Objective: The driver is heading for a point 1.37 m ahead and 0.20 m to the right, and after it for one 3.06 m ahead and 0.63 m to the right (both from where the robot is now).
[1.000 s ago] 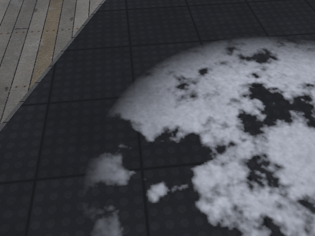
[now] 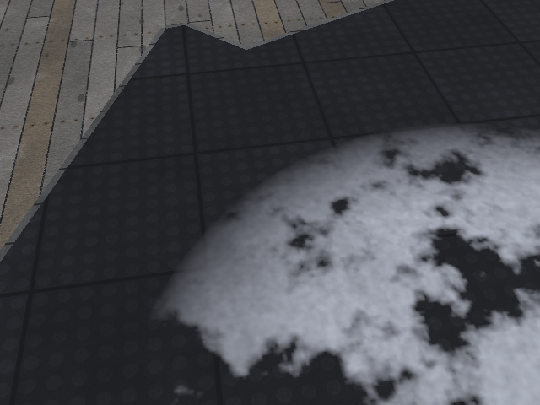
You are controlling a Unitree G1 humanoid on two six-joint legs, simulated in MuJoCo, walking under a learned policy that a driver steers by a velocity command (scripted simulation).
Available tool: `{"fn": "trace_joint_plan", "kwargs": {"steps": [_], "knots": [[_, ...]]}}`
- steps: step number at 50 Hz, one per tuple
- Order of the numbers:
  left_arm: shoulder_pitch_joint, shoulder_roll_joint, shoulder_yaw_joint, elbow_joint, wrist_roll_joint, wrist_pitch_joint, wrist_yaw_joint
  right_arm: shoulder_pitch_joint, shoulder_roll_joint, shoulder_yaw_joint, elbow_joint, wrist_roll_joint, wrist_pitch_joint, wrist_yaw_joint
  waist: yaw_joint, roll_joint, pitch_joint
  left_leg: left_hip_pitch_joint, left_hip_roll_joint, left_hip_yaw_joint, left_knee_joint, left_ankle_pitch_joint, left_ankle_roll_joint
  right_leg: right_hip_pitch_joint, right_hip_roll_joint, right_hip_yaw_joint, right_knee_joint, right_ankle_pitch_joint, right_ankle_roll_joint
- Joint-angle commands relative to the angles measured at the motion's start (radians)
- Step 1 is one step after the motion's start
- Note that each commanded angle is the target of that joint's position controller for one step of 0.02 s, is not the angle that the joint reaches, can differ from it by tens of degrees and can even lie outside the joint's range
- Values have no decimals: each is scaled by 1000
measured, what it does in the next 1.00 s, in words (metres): walks ahead: right foot, then left foot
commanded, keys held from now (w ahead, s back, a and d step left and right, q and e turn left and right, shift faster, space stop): w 0.96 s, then w+e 0.04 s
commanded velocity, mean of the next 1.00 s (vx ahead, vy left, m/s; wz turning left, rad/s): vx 0.50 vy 0.00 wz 0.00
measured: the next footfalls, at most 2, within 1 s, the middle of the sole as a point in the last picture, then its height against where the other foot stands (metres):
right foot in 0.30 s outside the picture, level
left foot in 0.88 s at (251, 354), level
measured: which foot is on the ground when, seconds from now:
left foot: down 0.00-0.30, up 0.32-0.86, down 0.88-1.00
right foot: up 0.00-0.28, down 0.30-0.90, up 0.92-1.00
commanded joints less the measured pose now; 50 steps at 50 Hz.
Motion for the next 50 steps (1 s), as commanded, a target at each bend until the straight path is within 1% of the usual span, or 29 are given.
{"fn": "trace_joint_plan", "kwargs": {"steps": [1, 5, 10, 12, 13, 14, 15, 16, 17, 18, 19, 20, 21, 22, 23, 24, 27, 33, 38, 41, 42, 43, 44, 45, 46, 47, 48, 49, 50], "knots": [[40, 48, 14, -44, 14, 7, 10, -42, -130, -21, -56, 0, -20, -19, 46, 68, 51, -110, 291, -229, -211, 48, 175, -30, -50, 0, -131, 147, 31], [-122, 33, 7, -89, 7, -3, 0, 44, -154, -25, -37, 16, -6, -35, -13, 70, 47, -21, 271, -174, -190, 80, 125, -14, -11, -35, -426, 315, 38], [-257, 43, 2, -138, -9, -11, -29, 125, -166, -29, -2, 26, 13, -36, -58, 90, 70, 126, 324, -185, -124, 47, 110, 1, 25, -51, -591, 251, 27], [-249, 64, 7, -150, -10, -20, -41, 121, -177, -35, 1, 26, 23, -39, -37, 102, 64, 177, 353, -201, -75, 74, 96, 39, 38, -54, -637, 171, -1], [-210, 79, 14, -144, -10, -25, -44, 107, -186, -38, 0, 26, 29, -40, -10, 113, 45, 185, 357, -201, -31, 143, 85, 104, 54, -68, -658, 139, -16], [-119, 105, 30, -119, -7, -28, -43, 85, -185, -36, -7, 24, 34, -40, 45, 114, -4, 176, 328, -174, 73, 298, 65, 234, 86, -94, -684, 122, -38], [62, 163, 58, -66, -6, -30, -37, 74, -155, -24, -17, 14, 36, -40, 119, 86, -117, 101, 265, -120, 290, 384, 35, 478, 73, -73, -678, 140, -75], [239, 269, 85, -35, 13, -29, -31, 125, -76, 3, -46, 2, 23, -37, 146, -80, -289, -227, 151, -34, 678, 143, -30, 873, -167, 251, -678, 117, -194], [295, 269, 83, -16, 11, -22, -40, 187, -12, 24, -37, 11, -2, -31, 130, -269, -379, -500, 39, -104, 906, -432, -54, 1048, -293, 625, -824, -34, -281], [246, 178, 57, -25, 7, -24, -41, 114, -136, -7, -44, 38, -18, -28, 132, -168, -281, -599, 103, -186, 1018, -407, -33, 969, -263, 585, -854, -91, -236], [141, 142, 43, -49, 2, -23, -40, 35, -169, -16, -70, 47, -24, -28, 104, -110, -163, -619, 158, -157, 1010, -303, -19, 821, -235, 435, -872, -13, -198], [59, 114, 33, -66, 7, -22, -44, -7, -160, -19, -75, 34, -21, -34, 74, -31, -104, -570, 199, -137, 963, -213, -23, 685, -190, 327, -905, 82, -180], [20, 95, 27, -71, 13, -23, -49, -11, -141, -24, -78, 23, -11, -38, 44, -30, -62, -522, 229, -134, 908, -156, -29, 591, -153, 251, -942, 143, -172], [11, 76, 22, -63, 18, -24, -53, 7, -119, -24, -73, 20, 3, -38, 20, -44, -51, -466, 246, -134, 876, -124, -35, 533, -122, 196, -971, 180, -165], [21, 69, 22, -51, 18, -26, -55, 22, -98, -24, -67, 21, 15, -40, 10, -46, -44, -442, 245, -122, 860, -102, -40, 504, -101, 156, -992, 210, -167], [40, 83, 25, -38, 17, -29, -53, 28, -88, -24, -66, 21, 23, -41, 1, -46, -34, -446, 247, -117, 841, -86, -48, 491, -97, 125, -1001, 272, -175], [98, 112, 34, -6, 18, -25, -37, -73, -94, -32, -104, 11, 30, -45, 15, -18, 6, -545, 253, -114, 715, 24, -72, 516, -97, 77, -1022, 369, -182], [186, 130, 33, 34, 7, -11, -14, -285, -65, -23, -167, 15, 20, -30, 73, -21, 50, -533, 215, -75, 389, 236, -75, 565, -74, 7, -1051, 311, -148], [256, 137, 39, 80, -1, 9, -6, -412, -67, -16, -221, 25, 7, -3, 101, -23, 96, -568, 193, -69, 267, 171, -49, 717, -131, 13, -998, 324, -146], [231, 155, 48, 83, -3, 22, 0, -383, -91, -24, -227, 26, -4, 11, 61, -42, 65, -460, 160, -44, 226, 69, -15, 759, -150, 8, -916, 489, -125], [212, 166, 51, 78, -2, 25, 1, -321, -115, -36, -212, 25, -5, 10, 25, -61, 20, -347, 126, -16, 221, 46, 1, 753, -139, -3, -847, 654, -114], [190, 159, 48, 73, 1, 31, 0, -185, -149, -57, -170, 23, -6, 4, -47, -59, -59, -158, 90, 13, 204, 58, 26, 718, -97, -37, -693, 789, -93], [177, 137, 36, 56, 10, 31, -1, 6, -206, -81, -118, 18, -4, -5, -122, -26, -185, 147, 161, -67, 238, 93, 72, 551, -45, -69, -452, 688, -61], [289, 30, 4, 45, 13, 12, -13, 151, -304, -106, -90, -3, 3, -13, -102, 192, -349, 574, 431, -502, 208, -31, 227, 125, 115, -112, -32, 249, 14], [295, 23, -2, 62, 2, -16, -20, 156, -249, -85, -85, 7, 7, -11, -98, 276, -429, 628, 513, -801, 42, -108, 267, -31, 180, 36, 153, -333, 12], [200, 119, 25, 34, -26, -32, -24, 75, -191, -67, -93, 17, 5, -11, -89, 217, -276, 502, 474, -677, 19, -157, 208, -122, 113, 67, 223, -298, -10], [120, 137, 28, 8, -34, -37, -20, -22, -156, -55, -116, 18, 6, -12, -58, 147, -161, 330, 441, -528, -7, -109, 170, -122, 54, 28, 187, -201, -21], [71, 129, 35, 4, -20, -28, -11, -97, -111, -41, -124, 9, 4, -6, -23, 58, -71, 162, 389, -403, -52, -35, 128, -71, 13, 9, 120, -121, -25], [111, 104, 40, 10, -17, -12, -5, -129, -99, -37, -124, -2, -5, -4, 21, 114, -57, 72, 374, -333, -87, -1, 122, -1, -20, 22, 67, -68, -23]]}}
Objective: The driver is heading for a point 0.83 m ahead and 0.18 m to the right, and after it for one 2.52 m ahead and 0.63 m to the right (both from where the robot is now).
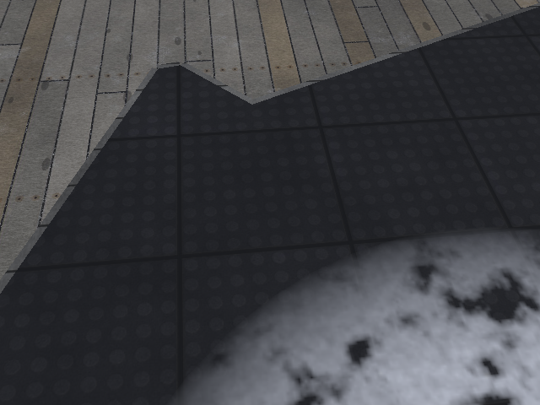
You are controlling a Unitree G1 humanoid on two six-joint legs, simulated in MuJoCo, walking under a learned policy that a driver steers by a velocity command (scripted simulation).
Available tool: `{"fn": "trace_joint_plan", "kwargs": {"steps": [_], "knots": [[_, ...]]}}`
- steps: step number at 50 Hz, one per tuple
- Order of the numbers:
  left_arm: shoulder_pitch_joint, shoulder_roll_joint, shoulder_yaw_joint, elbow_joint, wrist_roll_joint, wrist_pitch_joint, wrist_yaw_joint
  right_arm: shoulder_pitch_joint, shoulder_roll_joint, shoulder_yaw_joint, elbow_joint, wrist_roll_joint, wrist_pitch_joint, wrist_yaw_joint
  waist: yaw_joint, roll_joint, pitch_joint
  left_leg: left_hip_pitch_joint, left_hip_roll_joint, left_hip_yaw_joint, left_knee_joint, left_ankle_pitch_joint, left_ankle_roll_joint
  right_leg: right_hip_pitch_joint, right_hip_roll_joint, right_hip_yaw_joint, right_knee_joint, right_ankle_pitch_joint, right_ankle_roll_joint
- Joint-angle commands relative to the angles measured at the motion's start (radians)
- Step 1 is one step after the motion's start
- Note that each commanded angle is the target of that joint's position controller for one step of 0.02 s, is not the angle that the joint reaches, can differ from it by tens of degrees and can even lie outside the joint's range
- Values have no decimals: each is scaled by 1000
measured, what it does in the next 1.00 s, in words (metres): walks ahead, turning right: right foot, then left foot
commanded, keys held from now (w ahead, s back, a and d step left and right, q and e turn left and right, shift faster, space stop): w+e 0.74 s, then w+q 0.26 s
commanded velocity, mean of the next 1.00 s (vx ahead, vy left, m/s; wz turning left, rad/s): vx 0.50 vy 0.00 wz -0.35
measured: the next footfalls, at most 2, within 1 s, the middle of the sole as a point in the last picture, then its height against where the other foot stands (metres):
right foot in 0.46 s outside the picture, level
left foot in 0.96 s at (308, 305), level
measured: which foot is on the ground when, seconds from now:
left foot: down 0.00-0.48, up 0.50-0.94, down 0.96-1.00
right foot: up 0.00-0.44, down 0.46-0.98, up 1.00-1.00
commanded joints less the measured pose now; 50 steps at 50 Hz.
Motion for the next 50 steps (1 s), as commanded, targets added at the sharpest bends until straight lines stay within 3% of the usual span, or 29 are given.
{"fn": "trace_joint_plan", "kwargs": {"steps": [1, 3, 7, 12, 17, 18, 20, 21, 22, 23, 24, 25, 26, 27, 28, 29, 30, 32, 34, 37, 40, 43, 45, 47, 48, 49, 50], "knots": [[24, 74, 29, -60, 0, 6, 12, 34, -70, -13, -18, -13, -17, 4, 2, 113, -68, 203, 272, -295, -325, 32, 151, -212, -120, 54, 14, 111, -10], [38, 47, 31, -53, -6, 29, 16, 62, -84, -19, 10, -19, -26, -1, 16, 104, -39, 151, 255, -207, -365, 76, 152, -207, -120, 59, -16, 152, -3], [-77, 58, 43, -97, 5, 36, 16, 118, -117, -27, 42, -24, -26, -26, -5, 73, 0, 218, 257, -102, -380, 197, 136, -356, -97, 106, -176, 340, 13], [-221, 31, 32, -150, 11, 27, -11, 149, -130, -24, 55, -16, -19, -47, -50, 66, 32, 284, 246, 17, -396, 221, 93, -344, -73, 26, -426, 518, 11], [-351, 15, 18, -236, 9, 28, -44, 228, -152, -33, 87, -3, 16, -55, -92, 54, 75, 494, 312, 63, -313, 345, 87, -432, -60, -42, -534, 398, -13], [-358, 18, 19, -252, 7, 29, -52, 224, -159, -36, 86, 0, 24, -56, -85, 61, 73, 516, 321, 75, -280, 417, 81, -420, -50, -64, -546, 349, -23], [-322, 44, 31, -270, 6, 31, -63, 189, -187, -44, 68, 4, 36, -63, -42, 102, 25, 520, 320, 114, -165, 736, 57, -290, 7, -132, -555, 251, -57], [-259, 69, 44, -265, 5, 34, -65, 175, -201, -48, 60, 5, 43, -68, -2, 128, -23, 511, 315, 128, -59, 900, 46, -185, 47, -162, -548, 204, -78], [-130, 111, 68, -240, 2, 36, -63, 152, -211, -50, 50, 7, 50, -71, 72, 128, -92, 468, 293, 145, 117, 964, 26, -8, 88, -174, -594, 224, -109], [38, 185, 104, -201, 3, 39, -47, 140, -208, -46, 35, 9, 46, -72, 155, 82, -180, 293, 248, 152, 370, 791, -13, 283, 71, -83, -662, 278, -157], [113, 299, 129, -187, 4, 43, -27, 213, -81, -9, -9, -26, 22, -55, 97, -167, -281, -134, 98, 129, 752, -9, -70, 661, -191, 376, -675, 276, -303], [122, 278, 113, -209, 13, 31, -30, 199, -75, 5, -37, -2, -29, -34, 84, -177, -425, -355, -34, -100, 946, -455, -73, 816, -335, 820, -858, 181, -429], [105, 203, 93, -206, 23, 25, -29, 74, -145, -17, -65, 37, -59, -22, 121, -92, -323, -457, 36, -176, 959, -376, -42, 760, -288, 676, -881, 204, -352], [34, 160, 81, -217, 16, 20, -28, 34, -145, -15, -80, 41, -70, -21, 87, -35, -212, -453, 83, -163, 876, -280, -24, 608, -244, 516, -883, 271, -303], [-47, 130, 70, -240, 12, 20, -29, 32, -139, -20, -69, 20, -67, -29, 36, 43, -141, -386, 122, -153, 783, -225, -30, 442, -200, 407, -898, 361, -268], [-95, 106, 60, -258, 18, 20, -27, 50, -146, -30, -66, 5, -52, -35, -2, 46, -103, -312, 146, -149, 721, -190, -42, 321, -170, 342, -926, 428, -256], [-111, 110, 58, -268, 23, 20, -23, 66, -144, -34, -72, -1, -36, -35, -27, 16, -92, -254, 154, -151, 683, -182, -59, 241, -156, 325, -946, 462, -262], [-103, 129, 62, -271, 18, 16, -13, 67, -121, -34, -83, -13, -15, -38, -41, 8, -75, -228, 150, -129, 585, -141, -94, 162, -123, 259, -964, 524, -258], [-69, 161, 70, -269, 14, 16, 1, -13, -106, -30, -115, -21, -7, -45, -22, -3, -50, -244, 128, -110, 442, -30, -120, 123, -95, 218, -972, 539, -241], [-21, 168, 74, -262, 8, 25, 11, -126, -77, -18, -151, -15, -10, -40, 24, -42, -41, -195, 79, -107, 194, 159, -122, 106, -50, 189, -954, 439, -192], [25, 145, 64, -232, 10, 20, 10, -171, -78, -10, -159, -1, -19, -22, 64, -76, -38, -155, 72, -95, 75, 293, -102, 158, -82, 188, -957, 353, -171], [60, 151, 63, -207, 15, 19, 10, -218, -109, -12, -186, 3, -28, -7, 81, -78, -11, -231, 79, -100, 31, 212, -52, 305, -153, 225, -906, 392, -165], [62, 167, 67, -197, 20, 26, 14, -209, -126, -14, -195, 5, -34, 2, 68, -85, -2, -251, 74, -91, 15, 114, -12, 395, -192, 230, -873, 497, -148], [20, 181, 68, -203, 22, 33, 18, -94, -154, -29, -168, 6, -35, 6, -1, -86, -62, -96, 23, -41, -18, 66, 34, 424, -164, 168, -749, 802, -116], [6, 169, 61, -210, 26, 36, 19, 43, -186, -45, -128, 1, -34, 5, -63, -64, -156, 105, 21, -53, -12, 113, 69, 380, -114, 121, -585, 899, -94], [8, 138, 44, -232, 43, 36, 23, 205, -238, -57, -104, -5, -30, 5, -117, 49, -286, 365, 170, -268, -9, 161, 138, 218, -46, 65, -301, 669, -60], [137, 60, 23, -238, 33, 16, 12, 272, -305, -77, -82, -1, -22, 13, -56, 346, -359, 701, 356, -735, -104, -15, 310, -204, 124, 15, 38, -5, 29]]}}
